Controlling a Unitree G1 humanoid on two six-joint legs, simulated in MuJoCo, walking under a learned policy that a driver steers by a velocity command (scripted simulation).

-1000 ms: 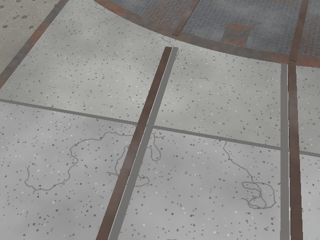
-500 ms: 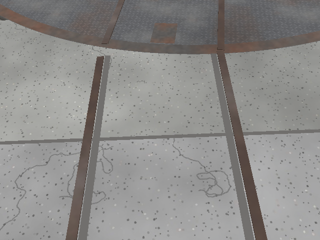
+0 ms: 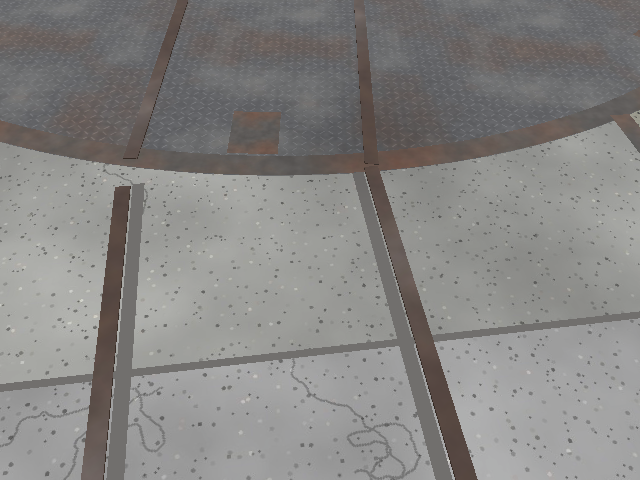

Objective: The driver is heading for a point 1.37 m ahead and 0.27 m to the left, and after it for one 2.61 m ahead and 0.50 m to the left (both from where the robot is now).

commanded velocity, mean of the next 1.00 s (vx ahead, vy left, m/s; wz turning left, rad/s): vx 0.49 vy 0.00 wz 0.36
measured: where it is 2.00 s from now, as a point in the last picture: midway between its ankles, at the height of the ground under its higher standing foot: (252, 284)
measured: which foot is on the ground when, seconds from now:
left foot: down 0.00-0.44, up 0.46-0.92, down 0.94-1.00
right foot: up 0.00-0.42, down 0.44-0.94, up 0.96-1.00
